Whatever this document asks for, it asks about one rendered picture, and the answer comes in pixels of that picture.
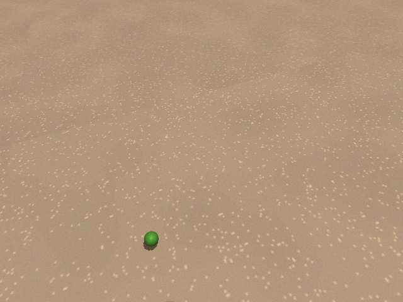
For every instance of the ball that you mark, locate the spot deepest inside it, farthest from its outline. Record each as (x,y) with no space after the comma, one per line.
(151,239)

